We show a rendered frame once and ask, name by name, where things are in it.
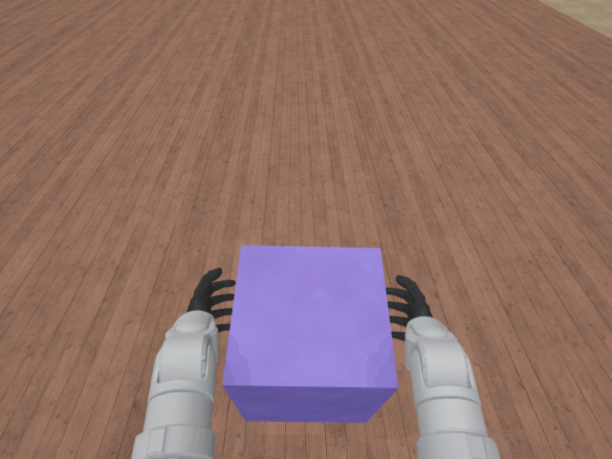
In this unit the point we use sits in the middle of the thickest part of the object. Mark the carton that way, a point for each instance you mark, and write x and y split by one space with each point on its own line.
310 337

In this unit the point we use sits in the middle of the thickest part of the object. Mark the robot right forearm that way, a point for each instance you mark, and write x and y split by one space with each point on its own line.
450 418

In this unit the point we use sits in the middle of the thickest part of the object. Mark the left robot hand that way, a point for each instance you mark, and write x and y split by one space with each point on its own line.
203 301

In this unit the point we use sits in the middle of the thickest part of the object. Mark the right robot hand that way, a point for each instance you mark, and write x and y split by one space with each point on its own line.
416 306

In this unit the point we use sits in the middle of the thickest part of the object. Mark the robot left forearm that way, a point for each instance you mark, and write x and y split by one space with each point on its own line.
178 416

